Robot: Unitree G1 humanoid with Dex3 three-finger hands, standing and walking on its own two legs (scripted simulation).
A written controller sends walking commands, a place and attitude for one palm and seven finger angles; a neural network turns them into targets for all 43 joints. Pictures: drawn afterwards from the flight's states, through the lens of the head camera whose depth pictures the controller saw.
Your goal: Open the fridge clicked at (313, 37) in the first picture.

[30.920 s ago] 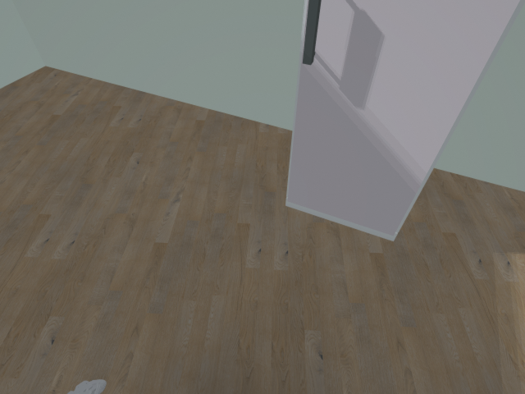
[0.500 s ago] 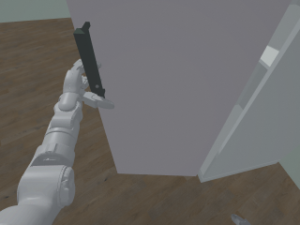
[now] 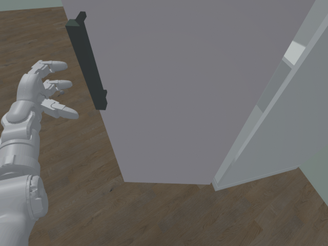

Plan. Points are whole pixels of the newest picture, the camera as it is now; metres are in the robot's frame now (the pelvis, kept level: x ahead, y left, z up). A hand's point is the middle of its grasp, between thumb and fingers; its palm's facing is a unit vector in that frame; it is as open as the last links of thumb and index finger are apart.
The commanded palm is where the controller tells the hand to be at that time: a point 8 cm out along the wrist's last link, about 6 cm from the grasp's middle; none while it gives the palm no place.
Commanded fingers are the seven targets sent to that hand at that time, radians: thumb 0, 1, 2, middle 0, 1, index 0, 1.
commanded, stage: slip the hand off the handle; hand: left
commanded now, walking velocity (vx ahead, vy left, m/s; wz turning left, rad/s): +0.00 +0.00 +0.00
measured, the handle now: (93, 66) +0.50 +0.18 +0.17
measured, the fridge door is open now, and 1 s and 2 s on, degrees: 74 74 74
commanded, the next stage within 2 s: draw the hand back to the body in 1.14 s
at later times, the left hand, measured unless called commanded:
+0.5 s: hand (53, 118) +0.37 +0.25 +0.13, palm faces +0.11 -0.99 -0.09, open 14.7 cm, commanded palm +0.33 +0.29 +0.14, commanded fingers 0.00 -0.55 0.20 -0.25 -1.15 -0.25 -1.15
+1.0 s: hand (49, 136) +0.31 +0.24 +0.13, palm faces +0.14 -0.98 -0.12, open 14.7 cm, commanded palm +0.28 +0.28 +0.14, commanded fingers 0.00 -0.55 0.20 -0.25 -1.15 -0.25 -1.15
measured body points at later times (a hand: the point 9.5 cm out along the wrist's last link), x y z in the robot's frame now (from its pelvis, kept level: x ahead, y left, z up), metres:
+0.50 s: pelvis +0.00 +0.03 +0.00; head +0.00 +0.03 +0.45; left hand +0.35 +0.31 +0.13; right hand +0.15 -0.21 -0.08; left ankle +0.02 +0.15 -0.72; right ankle -0.02 -0.13 -0.72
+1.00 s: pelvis -0.02 -0.01 +0.00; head -0.03 -0.02 +0.45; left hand +0.30 +0.29 +0.14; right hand +0.15 -0.25 -0.08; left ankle +0.02 +0.15 -0.72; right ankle -0.02 -0.13 -0.72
